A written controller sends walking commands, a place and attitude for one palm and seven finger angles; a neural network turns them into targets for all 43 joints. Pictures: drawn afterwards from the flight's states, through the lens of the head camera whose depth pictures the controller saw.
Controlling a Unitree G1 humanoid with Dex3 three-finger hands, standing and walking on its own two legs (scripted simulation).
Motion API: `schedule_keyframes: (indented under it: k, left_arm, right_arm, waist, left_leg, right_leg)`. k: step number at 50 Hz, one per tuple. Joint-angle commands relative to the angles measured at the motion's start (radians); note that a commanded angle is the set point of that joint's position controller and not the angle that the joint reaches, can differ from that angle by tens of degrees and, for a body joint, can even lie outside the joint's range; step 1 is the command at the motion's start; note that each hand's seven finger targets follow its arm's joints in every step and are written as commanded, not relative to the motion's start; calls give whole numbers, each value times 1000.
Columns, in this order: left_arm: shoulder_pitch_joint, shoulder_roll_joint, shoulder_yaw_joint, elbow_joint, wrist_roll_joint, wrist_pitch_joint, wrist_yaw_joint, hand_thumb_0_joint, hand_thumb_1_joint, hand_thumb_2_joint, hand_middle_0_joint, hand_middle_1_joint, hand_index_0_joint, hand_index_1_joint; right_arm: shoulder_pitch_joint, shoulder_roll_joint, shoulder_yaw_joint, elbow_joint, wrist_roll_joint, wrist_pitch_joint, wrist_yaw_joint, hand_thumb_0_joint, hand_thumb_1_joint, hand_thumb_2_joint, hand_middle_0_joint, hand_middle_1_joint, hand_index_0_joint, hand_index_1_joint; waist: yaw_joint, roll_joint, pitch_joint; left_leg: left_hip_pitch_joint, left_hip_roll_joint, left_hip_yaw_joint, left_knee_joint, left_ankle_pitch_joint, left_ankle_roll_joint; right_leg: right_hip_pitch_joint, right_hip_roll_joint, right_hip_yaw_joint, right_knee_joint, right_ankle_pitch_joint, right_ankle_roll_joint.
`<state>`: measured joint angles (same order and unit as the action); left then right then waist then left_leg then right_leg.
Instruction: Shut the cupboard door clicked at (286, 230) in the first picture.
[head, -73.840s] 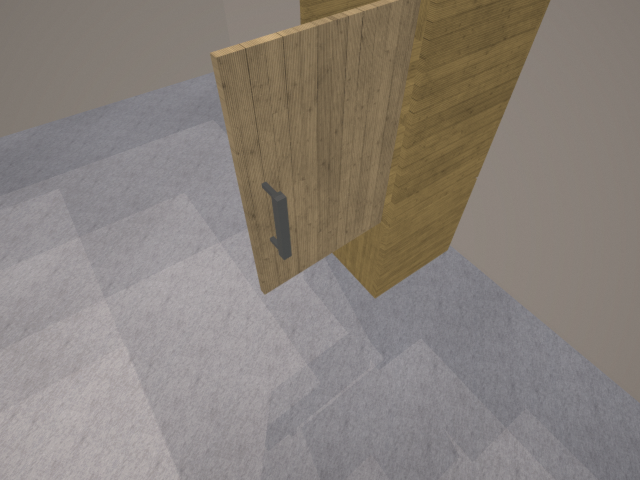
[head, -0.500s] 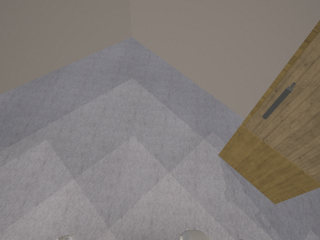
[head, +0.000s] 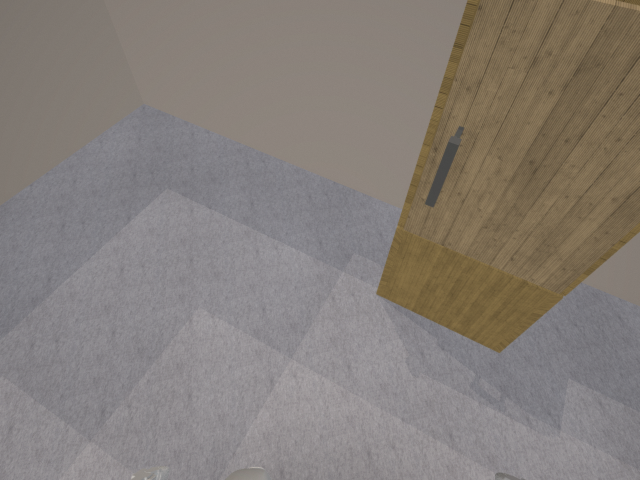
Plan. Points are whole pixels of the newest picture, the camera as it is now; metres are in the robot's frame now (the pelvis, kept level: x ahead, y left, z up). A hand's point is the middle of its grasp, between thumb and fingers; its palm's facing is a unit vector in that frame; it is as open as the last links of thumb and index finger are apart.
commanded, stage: turn to face it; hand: left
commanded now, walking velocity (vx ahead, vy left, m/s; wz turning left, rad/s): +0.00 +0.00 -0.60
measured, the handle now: (444, 168) +0.69 -0.22 -0.08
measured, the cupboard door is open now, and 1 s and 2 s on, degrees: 1 1 1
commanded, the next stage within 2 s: take the last steps up to it in 0.62 s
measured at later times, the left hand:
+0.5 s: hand (225, 444) +0.18 +0.15 -0.15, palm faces -0.28 -0.92 -0.28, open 7.4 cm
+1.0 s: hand (243, 421) +0.21 +0.13 -0.16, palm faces -0.41 -0.90 -0.16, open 7.4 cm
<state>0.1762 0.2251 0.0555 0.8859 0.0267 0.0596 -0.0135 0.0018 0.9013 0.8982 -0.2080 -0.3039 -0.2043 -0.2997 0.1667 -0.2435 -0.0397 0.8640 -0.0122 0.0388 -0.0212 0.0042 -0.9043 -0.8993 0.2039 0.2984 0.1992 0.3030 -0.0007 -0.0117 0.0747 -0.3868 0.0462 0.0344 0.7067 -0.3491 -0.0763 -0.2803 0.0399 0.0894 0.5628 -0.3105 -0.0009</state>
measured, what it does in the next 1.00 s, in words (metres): steps on the spot, turning right: left foot, then right foot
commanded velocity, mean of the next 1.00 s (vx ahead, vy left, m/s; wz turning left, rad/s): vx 0.08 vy -0.04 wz -0.31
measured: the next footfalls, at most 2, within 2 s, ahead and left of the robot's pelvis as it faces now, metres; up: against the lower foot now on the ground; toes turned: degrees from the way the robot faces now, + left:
left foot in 0.02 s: +0.06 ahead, +0.13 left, +0.00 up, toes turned +2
right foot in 0.38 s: +0.02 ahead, -0.13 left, +0.00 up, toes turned -17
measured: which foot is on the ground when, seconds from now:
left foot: up 0.00-0.00, down 0.02-0.38, up 0.40-0.72, down 0.74-1.00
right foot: down 0.00-0.02, up 0.04-0.36, down 0.38-0.74, up 0.76-1.00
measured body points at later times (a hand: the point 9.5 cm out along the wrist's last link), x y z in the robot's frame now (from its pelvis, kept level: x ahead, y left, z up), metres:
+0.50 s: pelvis +0.02 -0.02 +0.00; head +0.06 -0.06 +0.45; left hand +0.19 +0.19 -0.13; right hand -0.02 -0.29 -0.16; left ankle +0.02 +0.12 -0.67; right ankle -0.02 -0.12 -0.73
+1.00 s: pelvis +0.08 -0.03 +0.02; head +0.11 -0.02 +0.46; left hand +0.23 +0.17 -0.14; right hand -0.02 -0.25 -0.12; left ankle +0.09 +0.09 -0.73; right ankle +0.00 -0.15 -0.66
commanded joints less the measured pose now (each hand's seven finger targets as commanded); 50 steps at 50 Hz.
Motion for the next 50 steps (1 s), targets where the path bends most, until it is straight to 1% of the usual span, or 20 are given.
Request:
schedule_keyframes:
  k: [1, 2, 3, 5, 7, 14, 16, 17, 18, 19, 20, 21, 25, 32, 35, 37, 38, 39, 43, 50]
  left_arm:
    - [-2, 105, 43, -110, -23, -11, 2, 0, 900, 900, -200, -300, -200, -300]
    - [-22, 119, 40, -128, -16, -18, -5, 0, 900, 900, -200, -300, -200, -300]
    - [-44, 134, 43, -117, -4, -15, -4, 0, 900, 900, -200, -300, -200, -300]
    - [-41, 129, 53, -93, -7, -15, -19, 0, 900, 900, -200, -300, -200, -300]
    - [-40, 102, 45, -85, -10, -6, -27, 0, 900, 900, -200, -300, -200, -300]
    - [-82, 70, 28, -91, -9, -12, -28, 0, 900, 900, -200, -300, -200, -300]
    - [-24, 79, 29, -71, -8, -18, -24, 0, 900, 900, -200, -300, -200, -300]
    - [30, 106, 34, -54, -6, -23, -20, 0, 900, 900, -200, -300, -200, -300]
    - [91, 185, 46, -34, 1, -36, -9, 0, 900, 900, -200, -300, -200, -300]
    - [143, 278, 65, -14, 4, -45, 6, 0, 900, 900, -200, -300, -200, -300]
    - [175, 282, 60, -7, -9, -42, 17, 0, 900, 900, -200, -300, -200, -300]
    - [128, 253, 61, -8, -4, -45, 27, 0, 900, 900, -200, -300, -200, -300]
    - [-8, 165, 32, -45, -7, -46, 31, 0, 900, 900, -200, -300, -200, -300]
    - [28, 177, 45, -7, 1, -42, 29, 0, 900, 900, -200, -300, -200, -300]
    - [-4, 151, 41, -1, -12, -35, 29, 0, 900, 900, -200, -300, -200, -300]
    - [72, 56, 22, -4, -22, -28, 20, 0, 900, 900, -200, -300, -200, -300]
    - [30, 73, 20, -19, -13, -23, 15, 0, 900, 900, -200, -300, -200, -300]
    - [-13, 82, 27, -18, -3, -18, 10, 0, 900, 900, -200, -300, -200, -300]
    - [-16, 66, 31, 7, 2, -31, -28, 0, 900, 900, -200, -300, -200, -300]
    - [-97, 31, 13, -3, 1, -35, -43, 0, 900, 900, -200, -300, -200, -300]
  right_arm:
    - [164, -242, -47, -38, -17, -45, -14, 0, -900, -900, 200, 300, 200, 300]
    - [180, -271, -49, -59, -19, -40, -17, 0, -900, -900, 200, 300, 200, 300]
    - [159, -246, -40, -49, -23, -47, -22, 0, -900, -900, 200, 300, 200, 300]
    - [91, -191, -27, -72, -24, -49, -24, 0, -900, -900, 200, 300, 200, 300]
    - [80, -172, -22, -67, -22, -46, -25, 0, -900, -900, 200, 300, 200, 300]
    - [134, -197, -45, -13, -22, -33, -12, 0, -900, -900, 200, 300, 200, 300]
    - [106, -203, -50, -8, -16, -28, -8, 0, -900, -900, 200, 300, 200, 300]
    - [92, -198, -52, -10, -10, -26, -5, 0, -900, -900, 200, 300, 200, 300]
    - [96, -151, -46, -21, 1, -24, 4, 0, -900, -900, 200, 300, 200, 300]
    - [35, -71, -25, -67, 2, -24, 6, 0, -900, -900, 200, 300, 200, 300]
    - [-11, -91, -21, -74, 1, -10, -8, 0, -900, -900, 200, 300, 200, 300]
    - [6, -85, -23, -55, 2, -7, -16, 0, -900, -900, 200, 300, 200, 300]
    - [70, -82, -21, 13, -4, -1, -1, 0, -900, -900, 200, 300, 200, 300]
    - [43, -52, -12, 10, 2, -13, -5, 0, -900, -900, 200, 300, 200, 300]
    - [147, -58, -8, 52, 0, -30, -12, 0, -900, -900, 200, 300, 200, 300]
    - [173, -186, -24, 51, -19, -44, -18, 0, -900, -900, 200, 300, 200, 300]
    - [197, -206, -29, 52, -24, -41, -27, 0, -900, -900, 200, 300, 200, 300]
    - [218, -197, -27, 61, -28, -45, -33, 0, -900, -900, 200, 300, 200, 300]
    - [166, -130, -10, 49, -26, -66, -29, 0, -900, -900, 200, 300, 200, 300]
    - [250, -139, -30, 117, -28, -76, -20, 0, -900, -900, 200, 300, 200, 300]
  waist:
    - [-42, 283, -161]
    - [-56, 288, -144]
    - [-47, 305, -145]
    - [-10, 185, -102]
    - [-9, 181, -113]
    - [-46, 242, -130]
    - [-11, 222, -137]
    - [17, 170, -147]
    - [43, 1, -187]
    - [77, -267, -154]
    - [94, -190, -133]
    - [57, -278, -132]
    - [-16, -134, -125]
    - [7, -128, -90]
    - [-40, -89, -111]
    - [-20, 251, -150]
    - [-51, 284, -110]
    - [-69, 258, -98]
    - [-30, 145, -46]
    - [-59, 163, -24]
  left_leg:
    - [360, 312, -328, -395, 214, 131]
    - [278, 449, -422, -428, 262, 235]
    - [252, 431, -408, -419, 357, 249]
    - [236, 343, -225, -377, 485, 226]
    - [277, 291, -87, -343, 570, 203]
    - [290, 302, 14, -277, 586, 193]
    - [248, 284, 54, -214, 510, 152]
    - [185, 259, 81, -144, 417, 113]
    - [28, 185, 137, 13, 214, 55]
    - [-210, 36, 152, 239, -292, 6]
    - [-225, 40, 8, 367, -305, 13]
    - [-268, 41, -31, 441, -268, 11]
    - [-151, 48, -22, 409, -60, -2]
    - [-25, 3, 9, 47, -56, 15]
    - [205, 3, 4, -266, 185, 31]
    - [319, 302, -304, -363, 369, 174]
    - [303, 386, -413, -437, 283, 245]
    - [287, 390, -420, -465, 213, 246]
    - [286, 282, -198, -478, 170, 205]
    - [330, 300, -74, -486, 220, 214]
  right_leg:
    - [-265, 25, 28, 208, -114, -6]
    - [-270, 14, -52, 431, -329, 14]
    - [-280, -18, -18, 563, -317, 21]
    - [-287, -54, -45, 633, -220, 41]
    - [-267, -64, -84, 570, -175, 54]
    - [-95, -33, -183, 193, -141, 26]
    - [13, -24, -202, 14, 9, 13]
    - [123, -36, -182, -110, 131, 1]
    - [305, -186, -4, -193, 309, -47]
    - [358, -411, 270, -210, 632, -162]
    - [280, -436, 267, -198, 728, -226]
    - [273, -392, 286, -198, 690, -234]
    - [153, -267, 77, -196, 546, -181]
    - [121, -267, 157, -182, 491, -198]
    - [22, -197, 127, -89, 381, -113]
    - [-120, -18, -46, 117, -82, -11]
    - [-207, 3, -77, 323, -293, 2]
    - [-262, -22, -31, 465, -280, 4]
    - [-310, -68, -64, 521, -93, 12]
    - [-274, -99, -119, 263, -26, 16]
